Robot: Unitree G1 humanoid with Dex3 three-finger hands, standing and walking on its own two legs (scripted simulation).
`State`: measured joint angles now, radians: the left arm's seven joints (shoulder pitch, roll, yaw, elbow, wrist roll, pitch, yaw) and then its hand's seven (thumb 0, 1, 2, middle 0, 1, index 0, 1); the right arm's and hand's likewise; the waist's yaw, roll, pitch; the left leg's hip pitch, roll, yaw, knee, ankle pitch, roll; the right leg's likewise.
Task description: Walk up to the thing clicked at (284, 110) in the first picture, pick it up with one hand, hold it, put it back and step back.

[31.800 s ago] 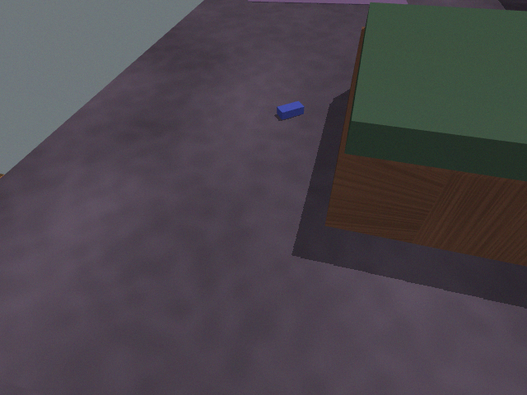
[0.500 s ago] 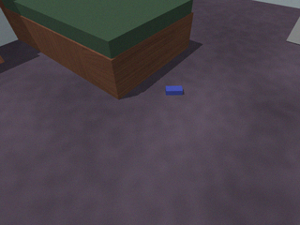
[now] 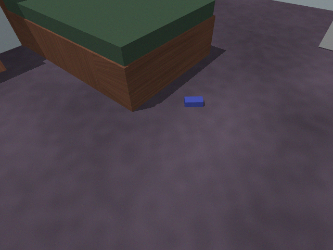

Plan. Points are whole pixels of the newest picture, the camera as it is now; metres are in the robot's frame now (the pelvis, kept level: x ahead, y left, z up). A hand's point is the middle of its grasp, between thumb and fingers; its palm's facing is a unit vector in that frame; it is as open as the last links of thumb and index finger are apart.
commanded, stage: walk up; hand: right
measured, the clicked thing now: (193, 101) +1.48 -0.22 -0.75
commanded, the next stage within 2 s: none
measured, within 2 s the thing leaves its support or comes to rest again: neither
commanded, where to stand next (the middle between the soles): +1.08 +0.02 m, yaw +1 degrees
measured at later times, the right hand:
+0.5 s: hand out of the picture +0.17 -0.35 -0.16, palm faces -0.02 +0.95 -0.33, open 7.4 cm
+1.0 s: hand (250, 157) +0.45 -0.27 -0.13, palm faces -0.04 +0.92 -0.38, open 7.3 cm
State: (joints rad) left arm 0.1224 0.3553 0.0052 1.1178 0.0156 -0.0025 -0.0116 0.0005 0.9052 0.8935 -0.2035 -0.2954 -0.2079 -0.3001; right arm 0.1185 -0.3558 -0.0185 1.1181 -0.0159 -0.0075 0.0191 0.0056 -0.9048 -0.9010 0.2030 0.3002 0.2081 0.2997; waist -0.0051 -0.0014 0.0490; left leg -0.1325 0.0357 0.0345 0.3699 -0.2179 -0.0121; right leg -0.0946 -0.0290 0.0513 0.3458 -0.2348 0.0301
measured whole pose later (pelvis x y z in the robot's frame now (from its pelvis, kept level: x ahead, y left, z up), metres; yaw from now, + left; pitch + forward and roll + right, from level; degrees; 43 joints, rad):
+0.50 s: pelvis +0.12 -0.06 -0.01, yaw +0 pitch -4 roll -1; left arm 0.31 0.39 0.08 0.99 0.03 -0.08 -0.05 0.00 0.90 0.89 -0.21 -0.30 -0.21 -0.30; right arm 0.26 -0.45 -0.08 1.01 -0.02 -0.01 0.09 0.01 -0.91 -0.90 0.20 0.30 0.20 0.30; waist 0.01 0.08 0.03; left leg -0.49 0.05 -0.07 0.94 -0.26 0.00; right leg -0.08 0.00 -0.10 0.39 -0.26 -0.02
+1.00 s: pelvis +0.37 +0.00 -0.01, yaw +3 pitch -3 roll +0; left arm 0.25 0.43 0.07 0.88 0.01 -0.05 -0.06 0.00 0.91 0.89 -0.20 -0.30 -0.21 -0.30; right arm 0.27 -0.38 -0.05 0.88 0.00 -0.08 0.05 0.00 -0.90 -0.90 0.21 0.30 0.21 0.30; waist -0.02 -0.05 0.08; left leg -0.12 0.01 0.07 0.45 -0.28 0.03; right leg -0.51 -0.07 0.04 0.99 -0.25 0.00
